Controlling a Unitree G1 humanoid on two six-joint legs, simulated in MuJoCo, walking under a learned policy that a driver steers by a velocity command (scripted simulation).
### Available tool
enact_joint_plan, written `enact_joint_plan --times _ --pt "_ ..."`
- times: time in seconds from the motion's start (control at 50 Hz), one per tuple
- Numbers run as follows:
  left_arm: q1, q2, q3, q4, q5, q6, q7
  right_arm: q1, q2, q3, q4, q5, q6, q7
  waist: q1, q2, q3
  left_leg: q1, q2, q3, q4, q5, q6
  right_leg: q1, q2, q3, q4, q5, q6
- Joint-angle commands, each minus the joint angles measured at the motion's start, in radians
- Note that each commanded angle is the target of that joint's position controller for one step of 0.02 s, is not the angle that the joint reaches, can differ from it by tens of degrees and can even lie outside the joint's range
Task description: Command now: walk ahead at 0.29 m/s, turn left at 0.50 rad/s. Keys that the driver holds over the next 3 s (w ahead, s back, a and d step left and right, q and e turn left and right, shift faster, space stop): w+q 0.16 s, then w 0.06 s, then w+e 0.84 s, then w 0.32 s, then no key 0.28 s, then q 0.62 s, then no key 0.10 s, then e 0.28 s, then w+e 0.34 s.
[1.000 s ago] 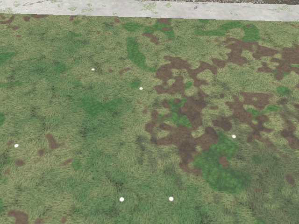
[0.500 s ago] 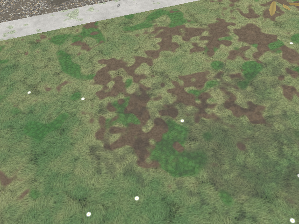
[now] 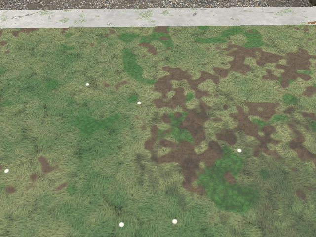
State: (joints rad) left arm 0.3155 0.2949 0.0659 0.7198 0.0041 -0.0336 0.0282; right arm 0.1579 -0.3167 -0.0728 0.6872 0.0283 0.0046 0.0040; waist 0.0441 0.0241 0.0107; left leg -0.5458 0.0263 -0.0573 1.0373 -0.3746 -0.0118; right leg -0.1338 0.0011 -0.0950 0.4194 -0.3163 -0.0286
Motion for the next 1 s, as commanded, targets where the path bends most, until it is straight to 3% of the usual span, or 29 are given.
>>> enact_joint_plan --times 0.02,0.08,0.14,0.18,0.2,0.22,0.24,0.26,0.28,0.3,0.32,0.36,0.42,0.48,0.54,0.62,0.68,0.72,0.74,0.76,0.78,0.8,0.82,0.84,0.86,0.88,0.92,0.96,1.0 --pt "-0.029 0.149 0.039 -0.070 0.000 -0.032 0.002 -0.131 -0.046 0.000 -0.117 -0.001 -0.028 0.025 0.032 -0.096 0.050 -0.207 0.070 0.011 -0.070 0.105 -0.026 0.127 -0.267 0.209 -0.269 0.079 -0.161" --pt "-0.005 0.187 0.053 -0.051 -0.012 -0.031 -0.009 -0.172 -0.013 0.019 -0.150 0.000 -0.033 0.044 0.050 -0.110 0.046 -0.087 0.058 0.070 -0.244 0.123 -0.021 0.094 -0.253 0.093 -0.256 0.136 -0.145" --pt "0.017 0.219 0.065 -0.034 -0.031 -0.026 -0.022 -0.168 -0.043 0.014 -0.166 0.003 -0.029 0.052 0.042 -0.139 0.047 0.012 0.029 0.122 -0.336 0.104 0.016 0.079 -0.286 0.055 -0.219 0.140 -0.129" --pt "-0.003 0.229 0.066 -0.027 -0.043 -0.020 -0.024 -0.083 -0.067 -0.003 -0.151 -0.002 -0.027 0.052 -0.031 -0.136 0.016 0.180 -0.028 0.166 -0.434 0.113 0.066 0.036 -0.291 0.003 -0.093 0.359 -0.099" --pt "0.010 0.202 0.054 -0.020 -0.043 -0.022 -0.025 0.042 -0.107 -0.030 -0.112 -0.002 -0.025 0.046 -0.096 -0.097 -0.056 0.388 -0.074 0.177 -0.479 0.146 0.100 -0.026 -0.256 -0.062 0.087 0.529 -0.070" --pt "0.020 0.156 0.034 -0.029 -0.023 -0.030 -0.023 0.221 -0.169 -0.063 -0.066 0.004 -0.019 0.032 -0.180 -0.043 -0.153 0.650 -0.052 0.092 -0.486 0.148 0.140 -0.179 -0.204 -0.110 0.345 0.485 -0.021" --pt "0.039 0.028 -0.010 -0.101 0.018 -0.047 -0.029 0.285 -0.300 -0.079 -0.064 -0.004 -0.025 0.011 -0.139 0.272 -0.228 0.897 0.265 -0.481 -0.616 -0.001 0.298 -0.579 -0.063 -0.088 0.751 -0.209 0.061" --pt "-0.010 0.108 0.002 -0.096 -0.030 -0.071 -0.030 0.279 -0.251 -0.060 -0.091 -0.009 -0.047 0.017 -0.184 0.145 -0.317 0.879 0.381 -0.764 -0.786 -0.152 0.383 -0.682 -0.019 0.140 0.912 -0.263 0.061" --pt "-0.075 0.164 0.019 -0.113 -0.067 -0.078 -0.034 0.234 -0.191 -0.040 -0.077 -0.016 -0.064 0.023 -0.177 0.097 -0.183 0.796 0.361 -0.607 -0.791 -0.115 0.346 -0.756 -0.071 0.156 0.940 -0.181 0.038" --pt "-0.087 0.159 0.015 -0.111 -0.063 -0.079 -0.032 0.191 -0.146 -0.026 -0.068 -0.015 -0.072 0.024 -0.144 0.086 -0.112 0.685 0.319 -0.466 -0.783 -0.056 0.308 -0.734 -0.117 0.144 0.893 -0.092 0.016" --pt "-0.081 0.152 0.016 -0.093 -0.038 -0.075 -0.029 0.130 -0.101 -0.011 -0.068 -0.018 -0.076 0.024 -0.107 0.054 -0.063 0.576 0.274 -0.361 -0.791 0.034 0.277 -0.678 -0.149 0.153 0.831 -0.016 0.014" --pt "-0.019 0.139 0.020 -0.059 -0.033 -0.049 -0.038 0.063 -0.071 -0.002 -0.067 -0.036 -0.091 0.022 -0.043 0.091 -0.028 0.439 0.218 -0.215 -0.849 0.179 0.245 -0.556 -0.168 0.167 0.773 0.085 0.019" --pt "-0.016 0.098 0.013 -0.038 -0.033 -0.021 -0.036 0.076 -0.080 -0.009 -0.032 -0.046 -0.118 0.016 -0.033 0.032 0.014 0.399 0.198 -0.058 -0.891 0.382 0.233 -0.567 -0.134 0.197 0.713 0.176 0.045" --pt "-0.076 0.073 0.008 -0.054 -0.028 -0.026 -0.038 0.089 -0.078 -0.008 -0.004 -0.045 -0.122 0.005 -0.048 0.028 0.044 0.419 0.164 0.064 -0.903 0.465 0.196 -0.590 -0.093 0.213 0.533 0.332 0.055" --pt "-0.178 0.040 -0.008 -0.079 -0.025 -0.035 -0.058 0.109 -0.096 -0.010 0.018 -0.037 -0.119 -0.006 -0.090 0.023 0.072 0.440 0.159 0.133 -0.932 0.482 0.158 -0.548 -0.079 0.139 0.339 0.452 0.044" --pt "-0.295 0.015 -0.023 -0.135 -0.026 -0.043 -0.091 0.186 -0.124 -0.018 0.066 -0.025 -0.095 -0.017 -0.136 0.001 0.105 0.607 0.211 0.170 -0.880 0.613 0.144 -0.613 -0.067 0.091 0.204 0.405 0.004" --pt "-0.293 0.041 -0.013 -0.163 -0.026 -0.041 -0.109 0.182 -0.157 -0.026 0.070 -0.023 -0.065 -0.030 -0.102 0.042 0.048 0.700 0.227 0.205 -0.736 1.006 0.130 -0.546 -0.006 0.015 0.181 0.260 -0.044" --pt "-0.177 0.093 0.014 -0.152 -0.027 -0.029 -0.106 0.171 -0.185 -0.032 0.062 -0.025 -0.046 -0.044 -0.025 0.089 -0.049 0.716 0.226 0.222 -0.527 1.296 0.118 -0.378 0.060 -0.026 0.196 0.155 -0.092" --pt "-0.041 0.144 0.040 -0.127 -0.029 -0.026 -0.095 0.156 -0.188 -0.031 0.056 -0.022 -0.043 -0.047 0.054 0.078 -0.123 0.637 0.205 0.234 -0.336 1.278 0.102 -0.172 0.089 -0.015 0.144 0.182 -0.130" --pt "0.116 0.202 0.066 -0.102 -0.030 -0.016 -0.076 0.148 -0.167 -0.020 0.037 -0.027 -0.053 -0.049 0.138 0.009 -0.213 0.410 0.163 0.234 -0.057 1.000 0.071 0.142 0.007 0.136 0.101 0.222 -0.185" --pt "0.114 0.295 0.082 -0.102 -0.031 -0.020 -0.067 0.273 -0.011 0.028 -0.009 -0.056 -0.082 -0.022 0.011 -0.263 -0.312 -0.083 -0.061 0.159 0.331 -0.103 0.002 0.536 -0.276 0.701 0.081 0.101 -0.389" --pt "0.147 0.214 0.062 -0.118 -0.026 -0.028 -0.063 0.178 -0.087 0.021 -0.017 -0.029 -0.125 -0.001 0.087 -0.160 -0.428 -0.196 -0.086 -0.065 0.447 -0.195 0.014 0.592 -0.327 0.932 -0.061 0.011 -0.423" --pt "0.103 0.176 0.050 -0.115 -0.017 -0.034 -0.060 0.072 -0.131 0.009 -0.061 0.010 -0.146 0.010 0.093 -0.105 -0.271 -0.264 -0.029 -0.086 0.407 -0.099 0.033 0.487 -0.299 0.779 -0.105 0.052 -0.361" --pt "0.034 0.157 0.044 -0.123 -0.023 -0.036 -0.059 0.046 -0.117 0.018 -0.077 0.003 -0.157 0.008 0.042 -0.009 -0.162 -0.245 0.013 -0.072 0.307 -0.026 0.040 0.326 -0.258 0.666 -0.117 0.139 -0.328" --pt "-0.030 0.133 0.037 -0.135 -0.024 -0.037 -0.059 0.041 -0.114 0.014 -0.071 -0.021 -0.157 0.002 -0.003 0.031 -0.089 -0.199 0.041 -0.057 0.216 0.002 0.029 0.190 -0.217 0.584 -0.134 0.252 -0.306" --pt "-0.066 0.115 0.028 -0.147 -0.011 -0.038 -0.054 0.065 -0.121 0.009 -0.067 -0.033 -0.146 0.001 -0.039 0.003 -0.066 -0.132 0.060 -0.059 0.180 0.026 0.016 0.093 -0.191 0.531 -0.158 0.334 -0.304" --pt "-0.095 0.118 0.029 -0.145 -0.013 -0.040 -0.046 0.100 -0.108 0.011 -0.059 -0.045 -0.123 -0.001 -0.072 -0.030 -0.040 -0.081 0.071 -0.035 0.098 0.047 -0.025 -0.021 -0.161 0.473 -0.192 0.414 -0.307" --pt "-0.085 0.142 0.034 -0.129 -0.018 -0.040 -0.034 0.072 -0.076 0.024 -0.069 -0.050 -0.107 -0.006 -0.070 -0.040 -0.013 -0.052 0.067 -0.001 -0.029 0.095 -0.062 -0.126 -0.130 0.398 -0.200 0.464 -0.292" --pt "-0.070 0.164 0.041 -0.115 -0.023 -0.032 -0.021 -0.013 -0.043 0.039 -0.090 -0.051 -0.105 -0.006 -0.040 -0.067 -0.002 0.000 0.042 0.019 -0.201 0.249 -0.079 -0.190 -0.074 0.334 -0.188 0.406 -0.250"
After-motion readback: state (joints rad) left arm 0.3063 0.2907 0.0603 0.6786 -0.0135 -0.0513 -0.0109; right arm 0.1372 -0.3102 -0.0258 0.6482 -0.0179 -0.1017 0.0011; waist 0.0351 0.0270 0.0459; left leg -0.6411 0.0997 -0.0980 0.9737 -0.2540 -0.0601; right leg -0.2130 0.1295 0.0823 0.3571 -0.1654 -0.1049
